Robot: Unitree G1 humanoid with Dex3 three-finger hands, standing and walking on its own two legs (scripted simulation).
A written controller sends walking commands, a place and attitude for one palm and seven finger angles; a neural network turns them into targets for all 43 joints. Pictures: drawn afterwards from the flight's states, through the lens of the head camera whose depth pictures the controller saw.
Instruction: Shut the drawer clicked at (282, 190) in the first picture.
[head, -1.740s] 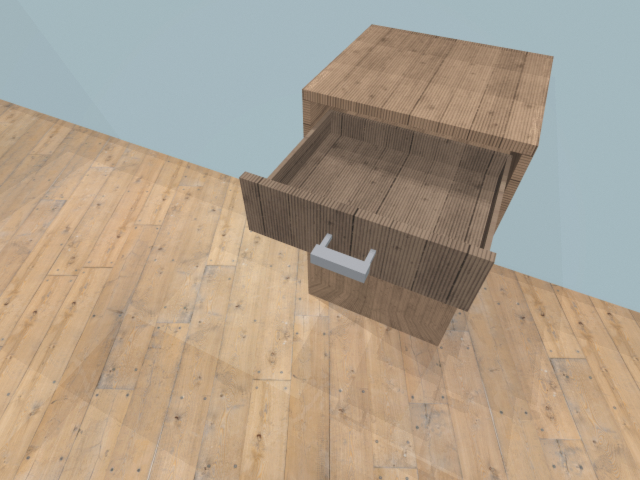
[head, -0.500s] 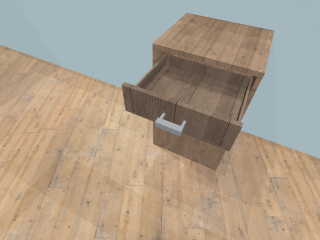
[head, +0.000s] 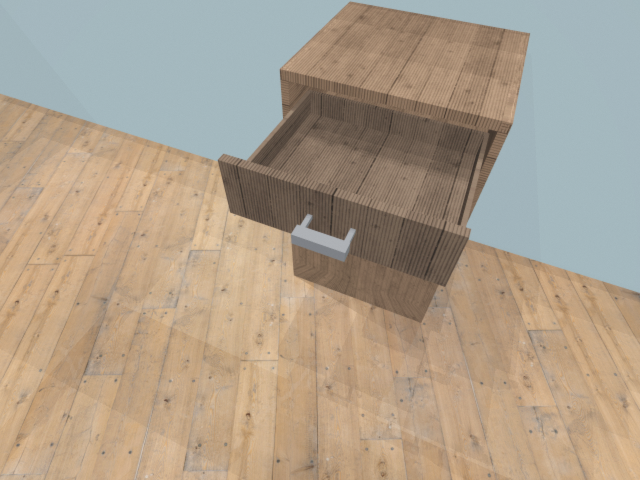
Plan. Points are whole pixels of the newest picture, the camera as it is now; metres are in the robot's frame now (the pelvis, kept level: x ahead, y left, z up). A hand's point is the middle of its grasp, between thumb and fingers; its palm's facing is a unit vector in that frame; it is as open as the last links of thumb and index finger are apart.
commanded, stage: turn to face it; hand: left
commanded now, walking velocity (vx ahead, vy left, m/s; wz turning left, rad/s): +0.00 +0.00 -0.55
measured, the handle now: (324, 234) +0.51 +0.03 -0.05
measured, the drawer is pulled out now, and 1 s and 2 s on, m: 0.30 0.30 0.30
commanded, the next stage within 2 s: take the last steps up to it in 0.52 s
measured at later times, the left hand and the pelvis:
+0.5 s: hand out of the picture +0.06 +0.14 -0.15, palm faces -0.14 -0.96 -0.23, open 7.4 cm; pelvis -0.01 -0.03 +0.01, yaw -13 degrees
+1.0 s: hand out of the picture +0.13 +0.20 -0.17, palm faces -0.33 -0.93 -0.16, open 7.4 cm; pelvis +0.02 +0.03 +0.01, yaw -20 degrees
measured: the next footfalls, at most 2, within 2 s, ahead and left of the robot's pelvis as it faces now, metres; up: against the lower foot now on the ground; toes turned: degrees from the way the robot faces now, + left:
left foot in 0.72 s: +0.07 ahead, +0.11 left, +0.00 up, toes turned -16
right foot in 1.30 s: +0.07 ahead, -0.16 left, +0.00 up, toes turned -27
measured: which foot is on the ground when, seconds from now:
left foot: down 0.00-0.16, up 0.18-0.70, down 0.72-1.00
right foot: down 0.00-0.72, up 0.74-1.00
